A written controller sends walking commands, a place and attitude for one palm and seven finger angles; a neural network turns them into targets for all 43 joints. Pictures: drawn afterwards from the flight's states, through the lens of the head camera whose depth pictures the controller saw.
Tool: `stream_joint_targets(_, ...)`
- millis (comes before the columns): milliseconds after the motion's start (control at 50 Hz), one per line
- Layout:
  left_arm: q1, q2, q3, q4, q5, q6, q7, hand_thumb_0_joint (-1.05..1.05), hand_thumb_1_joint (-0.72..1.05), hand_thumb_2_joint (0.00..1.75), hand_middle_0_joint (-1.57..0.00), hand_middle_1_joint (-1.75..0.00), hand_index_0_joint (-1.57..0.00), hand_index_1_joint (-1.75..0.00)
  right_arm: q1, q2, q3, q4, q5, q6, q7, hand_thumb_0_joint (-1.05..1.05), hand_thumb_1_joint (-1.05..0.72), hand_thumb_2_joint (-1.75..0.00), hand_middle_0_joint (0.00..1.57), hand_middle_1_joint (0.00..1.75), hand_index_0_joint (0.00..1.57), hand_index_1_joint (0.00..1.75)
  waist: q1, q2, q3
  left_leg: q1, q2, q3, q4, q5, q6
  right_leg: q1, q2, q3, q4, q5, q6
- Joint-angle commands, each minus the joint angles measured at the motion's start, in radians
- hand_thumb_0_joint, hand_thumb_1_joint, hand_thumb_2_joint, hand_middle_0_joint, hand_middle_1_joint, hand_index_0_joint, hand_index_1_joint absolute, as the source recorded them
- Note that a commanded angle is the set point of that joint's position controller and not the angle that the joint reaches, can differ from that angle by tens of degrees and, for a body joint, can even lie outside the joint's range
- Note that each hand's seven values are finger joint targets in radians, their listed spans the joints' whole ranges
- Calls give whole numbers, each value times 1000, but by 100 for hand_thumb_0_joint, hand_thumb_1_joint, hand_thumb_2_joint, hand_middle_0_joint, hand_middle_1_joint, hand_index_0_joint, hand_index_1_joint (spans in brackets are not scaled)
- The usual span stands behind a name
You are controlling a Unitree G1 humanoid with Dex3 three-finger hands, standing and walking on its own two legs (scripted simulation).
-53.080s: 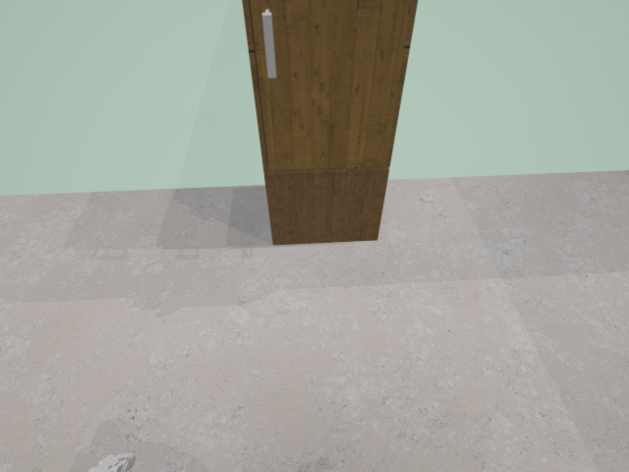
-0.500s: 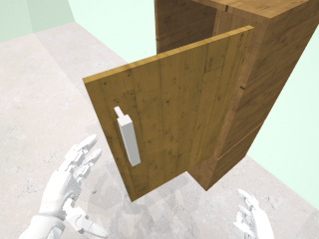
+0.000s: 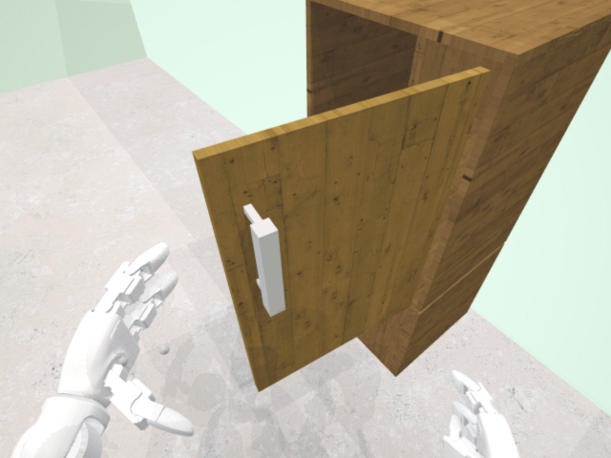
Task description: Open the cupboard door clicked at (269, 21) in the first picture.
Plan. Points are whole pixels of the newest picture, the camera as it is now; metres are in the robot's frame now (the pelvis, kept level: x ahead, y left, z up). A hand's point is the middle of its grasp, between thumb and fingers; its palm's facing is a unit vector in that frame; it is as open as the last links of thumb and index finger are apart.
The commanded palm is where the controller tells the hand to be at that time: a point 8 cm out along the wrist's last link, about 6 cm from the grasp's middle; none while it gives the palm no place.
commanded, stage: draw the hand back to the body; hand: left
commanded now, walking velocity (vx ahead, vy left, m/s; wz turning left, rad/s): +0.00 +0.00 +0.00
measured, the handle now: (263, 261) +0.33 +0.09 +0.11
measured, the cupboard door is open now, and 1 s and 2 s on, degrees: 82 82 82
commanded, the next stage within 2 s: step back with the hand held close in 1.26 s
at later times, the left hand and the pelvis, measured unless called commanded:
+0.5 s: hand (112, 326) +0.21 +0.22 +0.14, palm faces +0.31 -0.89 -0.35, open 13.7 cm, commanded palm +0.17 +0.27 +0.17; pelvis +0.02 +0.01 +0.02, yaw -1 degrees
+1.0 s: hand (78, 290) +0.23 +0.25 +0.18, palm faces +0.45 -0.80 -0.40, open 8.0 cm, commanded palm +0.18 +0.29 +0.19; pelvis +0.03 -0.01 +0.03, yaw -1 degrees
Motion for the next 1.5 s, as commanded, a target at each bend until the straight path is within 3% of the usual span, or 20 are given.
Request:
stream_joint_targets(0,-57,147,117,-199,-25,-16,-27,0,-50,30,-15,-30,-15,-30,-147,-112,-53,-166,1,-67,-8,0,-90,-90,20,30,20,30,18,-31,-54,-55,-1,-35,-176,206,-9,128,25,8,-128,98,-20)
stream_joint_targets(160,-112,168,172,-250,-57,-1,-45,0,-32,37,-16,-30,-16,-30,-145,-111,-48,-157,3,-83,-14,0,-90,-90,20,30,20,30,18,-9,-49,0,-1,-39,-210,246,-16,145,36,-7,-156,134,-17)
stream_joint_targets(180,-141,286,191,-365,116,-32,133,0,-29,39,-16,-30,-16,-30,-150,-100,-59,-163,-24,-69,-29,0,-90,-90,20,30,20,30,52,14,-18,-27,13,-27,-260,217,-14,208,30,40,-184,121,-27)
stream_joint_targets(200,-67,225,170,-319,137,-25,212,0,-26,40,-16,-30,-16,-30,-138,-90,-55,-151,-34,-64,-33,0,-90,-90,20,30,20,30,39,-23,44,-39,13,-29,-277,169,-21,193,27,35,-210,71,-30)
stream_joint_targets(220,-20,141,106,-308,141,-16,238,0,-22,42,-16,-30,-16,-30,-141,-91,-54,-157,-38,-58,-29,0,-90,-90,20,30,20,30,27,-25,51,-38,11,-34,-288,168,-23,198,22,31,-205,72,-31)
stream_joint_targets(240,8,127,90,-294,159,-14,260,0,-18,43,-16,-30,-16,-30,-140,-88,-53,-146,-37,-44,-26,0,-90,-90,20,30,20,30,29,-4,53,-24,16,-28,-292,202,-21,214,20,30,-206,101,-31)
stream_joint_targets(280,-1,138,89,-312,182,-27,293,0,-12,47,-16,-30,-16,-30,-140,-93,-57,-137,-39,-26,-19,0,-90,-90,20,30,20,30,27,45,26,20,18,-21,-303,259,-22,240,17,34,-211,146,-32)
stream_joint_targets(400,-22,194,134,-317,219,-57,348,0,9,55,-17,-30,-17,-30,-152,-101,-67,-112,-52,-1,-21,0,-90,-90,20,30,20,30,31,-8,-6,87,27,-17,-341,339,-19,301,16,32,-238,201,-29)
stream_joint_targets(620,12,215,222,-268,216,-62,358,0,48,72,-19,-30,-19,-30,-168,-90,-78,-79,-53,45,-8,0,-90,-90,20,30,20,30,45,-10,-15,172,34,-2,-354,577,-30,365,16,36,-267,357,-24)
stream_joint_targets(860,-64,277,318,-257,204,-73,362,0,90,90,-20,-30,-20,-30,-184,-86,-89,-69,-49,76,-8,0,-90,-90,20,30,20,30,46,12,-18,211,27,22,-366,556,-16,375,15,51,-299,381,-20)
stream_joint_targets(940,-59,237,273,-226,206,-70,356,0,90,90,-20,-30,-20,-30,-187,-92,-91,-65,-47,78,-3,0,-90,-90,20,30,20,30,40,12,16,209,31,22,-377,527,-14,355,17,45,-309,346,-15)
stream_joint_targets(1020,-61,258,292,-224,203,-75,358,0,90,90,-20,-30,-20,-30,-194,-93,-94,-67,-50,80,-4,0,-90,-90,20,30,20,30,45,-34,4,202,25,20,-384,472,-8,372,18,49,-318,327,-17)
stream_joint_targets(1160,-73,272,305,-257,206,-86,361,0,90,90,-20,-30,-20,-30,-203,-84,-92,-64,-49,71,-4,0,-90,-90,20,30,20,30,48,35,-4,206,19,25,-386,454,-10,377,16,57,-326,316,-20)
stream_joint_targets(1340,-72,258,296,-198,203,-92,358,0,90,90,-20,-30,-20,-30,-208,-86,-94,-56,-47,68,-4,0,-90,-90,20,30,20,30,46,-11,45,188,22,23,-404,359,-4,350,17,60,-354,222,-19)
stream_joint_targets(1360,-165,304,324,-314,203,-108,362,0,90,90,-20,-30,-20,-30,-219,-88,-94,-65,-46,59,-3,0,-90,-90,20,30,20,30,48,24,-1,201,17,16,-402,368,-4,374,17,67,-349,234,-21)
stream_joint_targets(1380,-209,414,454,-303,202,-147,365,0,90,90,-20,-30,-20,-30,-186,-104,-91,-89,-35,79,-4,0,-90,-90,20,30,20,30,-2,-55,101,134,32,13,-368,276,14,250,-27,180,-409,279,-22)
stream_joint_targets(1400,-205,410,446,-271,212,-163,359,0,90,90,-20,-30,-20,-30,-183,-95,-91,-72,-39,96,-5,0,-90,-90,20,30,20,30,-2,-61,99,126,25,-2,-352,236,16,238,-54,190,-426,260,-27)
stream_joint_targets(1420,-81,327,385,-192,211,-152,350,0,90,90,-20,-30,-20,-30,-192,-89,-95,-69,-41,107,-5,0,-90,-90,20,30,20,30,-7,-98,96,150,27,1,-341,255,17,219,-63,192,-432,267,-28)
stream_joint_targets(1440,-40,292,352,-185,214,-148,344,0,90,90,-20,-30,-20,-30,-187,-98,-98,-78,-45,118,0,0,-90,-90,20,30,20,30,-9,-109,77,152,30,7,-340,262,13,217,-64,187,-428,256,-24)
stream_joint_targets(1480,11,270,329,-200,217,-154,343,0,90,90,-20,-30,-20,-30,-185,-109,-106,-84,-46,131,4,0,-90,-90,20,30,20,30,-13,-47,30,146,42,9,-344,299,10,234,-66,176,-396,300,-23)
